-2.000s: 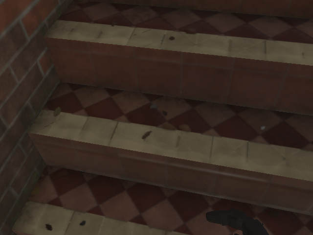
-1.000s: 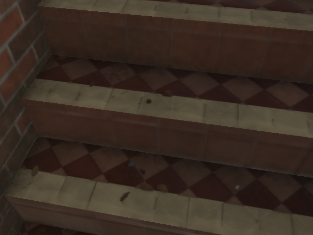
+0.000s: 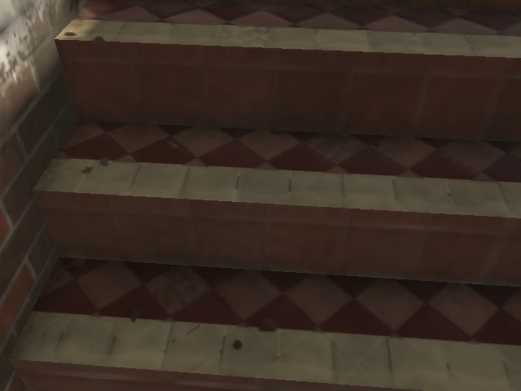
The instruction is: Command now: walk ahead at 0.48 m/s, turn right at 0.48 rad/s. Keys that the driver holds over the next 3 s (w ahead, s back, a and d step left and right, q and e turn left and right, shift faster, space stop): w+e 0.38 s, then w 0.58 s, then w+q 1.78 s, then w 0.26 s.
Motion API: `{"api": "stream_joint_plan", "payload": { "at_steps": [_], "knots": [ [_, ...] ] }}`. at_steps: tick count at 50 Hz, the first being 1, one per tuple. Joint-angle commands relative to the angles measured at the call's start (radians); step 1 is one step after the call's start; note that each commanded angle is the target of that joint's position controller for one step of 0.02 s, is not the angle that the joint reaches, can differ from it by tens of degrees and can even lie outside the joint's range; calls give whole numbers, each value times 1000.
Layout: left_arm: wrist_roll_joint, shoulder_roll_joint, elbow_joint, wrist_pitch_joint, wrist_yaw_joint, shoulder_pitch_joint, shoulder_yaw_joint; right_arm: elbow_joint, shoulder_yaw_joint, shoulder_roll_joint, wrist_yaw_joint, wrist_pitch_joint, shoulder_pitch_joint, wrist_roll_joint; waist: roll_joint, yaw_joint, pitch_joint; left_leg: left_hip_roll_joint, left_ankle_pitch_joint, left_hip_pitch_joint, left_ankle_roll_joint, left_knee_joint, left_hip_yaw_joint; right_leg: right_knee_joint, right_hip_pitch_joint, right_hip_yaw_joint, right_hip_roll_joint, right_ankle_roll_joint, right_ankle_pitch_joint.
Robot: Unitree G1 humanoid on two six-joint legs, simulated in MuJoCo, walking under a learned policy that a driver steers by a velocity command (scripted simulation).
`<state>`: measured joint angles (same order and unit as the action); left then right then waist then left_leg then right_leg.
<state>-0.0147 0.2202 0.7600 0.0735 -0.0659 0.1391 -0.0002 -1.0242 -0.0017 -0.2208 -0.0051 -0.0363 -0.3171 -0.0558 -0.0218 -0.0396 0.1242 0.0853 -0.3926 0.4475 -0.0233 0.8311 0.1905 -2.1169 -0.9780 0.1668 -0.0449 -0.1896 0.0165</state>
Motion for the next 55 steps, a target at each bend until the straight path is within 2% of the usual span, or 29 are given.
{"api": "stream_joint_plan", "payload": {
  "at_steps": [1,7,9,13,14,16,17,18,19,20,21,23,24,26,29,32,35,37,40,41,43,44,45,46,47,48,50,52,55],
  "knots": [
    [-12,-143,-47,-40,18,64,-73,32,-38,87,-24,-36,185,-35,57,-124,-204,189,85,169,-62,-536,-80,-239,-203,-45,14,28,-33],
    [7,-101,-139,-31,63,-154,-89,28,-35,-21,-16,-40,-37,1,36,-8,-160,188,138,-97,-76,-599,32,-18,-463,-137,58,98,-124],
    [-16,-108,-209,-47,66,-295,-97,6,-21,-64,5,-26,-172,16,114,66,-136,232,95,-270,-92,-675,-30,35,-556,-184,103,117,-42],
    [-12,-150,-284,-74,16,-390,-142,-16,22,-126,61,7,-234,37,115,82,-106,268,355,-494,-118,-855,53,426,-379,-286,215,76,263],
    [-33,-127,-297,-57,-6,-403,-133,-8,6,-114,49,-8,-119,52,97,18,-101,228,942,-324,-119,-832,179,633,-34,-421,147,17,333],
    [8,-27,-248,-55,-7,-193,-72,-27,19,-208,47,-21,-216,54,312,-66,92,278,2085,-481,-178,-518,138,709,314,-473,-13,-35,568],
    [29,89,-208,-58,-11,-11,-22,16,35,-271,43,-25,-141,45,344,-156,213,262,2146,-578,-162,-296,101,921,450,-355,-57,-60,597],
    [40,205,-158,-81,-4,174,31,102,48,-302,22,-60,-42,36,227,-219,307,230,1902,-293,-119,1,10,1109,793,28,50,-123,430],
    [35,328,-91,-109,33,265,73,171,36,-169,-29,-99,10,47,-187,-151,410,5,688,83,-66,369,-93,1679,1057,725,232,-202,780],
    [51,313,-49,-112,71,273,77,162,54,-130,-67,-117,91,38,-171,-126,440,-126,339,313,-34,951,-348,1981,1092,1103,341,-135,1035],
    [57,207,38,-101,78,312,37,240,48,-33,-91,-117,210,41,-117,-78,259,-92,361,494,-76,1253,-428,1962,947,1008,364,20,980],
    [49,-8,130,-64,46,218,-10,365,-18,105,-78,-116,335,22,74,31,-88,-46,402,684,-141,1430,-374,1752,621,569,276,128,746],
    [56,-85,181,-48,28,192,-31,359,-44,136,-76,-116,254,16,113,86,-107,-38,410,687,-165,1470,-384,1657,565,341,203,146,522],
    [63,-117,191,-48,14,113,-40,340,-80,173,-73,-116,128,35,63,157,-120,-52,465,797,-166,1470,-396,1647,576,114,162,185,295],
    [81,-93,247,-35,5,140,-54,350,-120,200,-40,-92,215,78,-18,145,-140,-121,522,859,-144,1468,-301,1716,463,-109,137,196,120],
    [34,-75,306,-37,-3,233,-69,382,-152,225,-15,-69,310,98,-72,114,-183,-153,491,1025,-127,1462,-281,1792,452,-139,139,224,156],
    [25,-36,335,-35,59,392,-65,477,-179,209,-7,-80,604,67,-117,-3,-146,-115,461,945,-72,1225,-25,2009,477,-34,171,158,27],
    [41,-24,386,-62,100,468,-60,449,-182,241,-25,-90,570,75,-111,6,-63,-57,416,1088,-68,1269,-31,1992,852,-6,237,117,-99],
    [6,2,374,-54,126,402,-58,464,-147,133,-53,-112,616,53,-115,62,88,-128,272,389,-142,666,105,1972,769,-224,204,120,-1114],
    [27,32,404,-44,127,457,-53,442,-122,112,-51,-101,570,34,-203,89,171,-181,97,243,-145,628,87,1914,873,-178,257,63,-1507],
    [30,169,382,-24,147,338,-17,336,-74,1,-44,-58,200,49,-369,277,208,-159,-309,184,-169,323,-140,1596,1175,-116,361,-35,-2068],
    [35,200,321,-11,138,233,-2,262,-47,-65,-63,-47,-1,30,-223,338,308,-111,-228,-82,-191,207,-264,1397,1078,-106,369,-80,-2043],
    [62,118,286,22,96,235,-14,181,-4,-177,-67,-21,-139,-15,157,317,370,55,122,-389,-293,-17,-610,1126,789,-110,245,-72,-1424],
    [57,-49,270,46,26,109,-28,84,5,-117,-28,34,-232,-46,458,321,303,209,158,-535,-463,-481,-1152,509,313,7,-111,30,-11],
    [24,-78,165,68,-31,-54,-18,16,-41,89,-1,28,-201,-53,237,255,93,199,-200,-340,-373,-537,-1258,-8,51,211,-140,-14,88],
    [21,-174,57,75,-49,-94,-54,-3,-70,157,-3,2,-81,-25,143,138,-100,220,-213,-122,-323,-491,-1097,-192,-108,242,-133,-35,114],
    [42,-184,6,63,-36,-4,-81,-70,-98,269,-34,-34,-13,4,-104,-13,-213,108,24,8,-187,-392,-675,-259,-202,192,-102,-71,69],
    [15,-196,9,50,-21,113,-105,-49,-93,242,-58,-30,103,-19,-92,-122,-214,32,235,88,-118,-413,-364,-184,-214,131,-62,-41,53],
    [29,-135,-65,34,17,16,-125,-24,-85,144,-62,-26,135,12,-40,-138,-194,-45,366,332,-117,-501,-156,147,-61,-62,7,46,-110]
  ]
}}
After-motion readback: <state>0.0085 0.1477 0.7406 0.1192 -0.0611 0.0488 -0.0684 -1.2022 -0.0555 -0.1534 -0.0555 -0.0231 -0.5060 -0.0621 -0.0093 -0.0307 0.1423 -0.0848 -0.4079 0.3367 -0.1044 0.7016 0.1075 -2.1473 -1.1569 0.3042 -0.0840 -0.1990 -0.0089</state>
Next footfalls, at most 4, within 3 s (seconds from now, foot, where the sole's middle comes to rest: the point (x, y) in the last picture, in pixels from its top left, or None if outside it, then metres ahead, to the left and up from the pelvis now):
0.34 right None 0.30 -0.15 -0.54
0.86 left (344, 329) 0.55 -0.11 -0.35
1.36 right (488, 179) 0.79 -0.39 -0.15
1.90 left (348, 29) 1.04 -0.11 0.04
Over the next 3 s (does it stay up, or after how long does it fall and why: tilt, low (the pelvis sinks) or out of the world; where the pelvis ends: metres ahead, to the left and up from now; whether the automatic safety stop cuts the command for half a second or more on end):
stays up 1.24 0.11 0.97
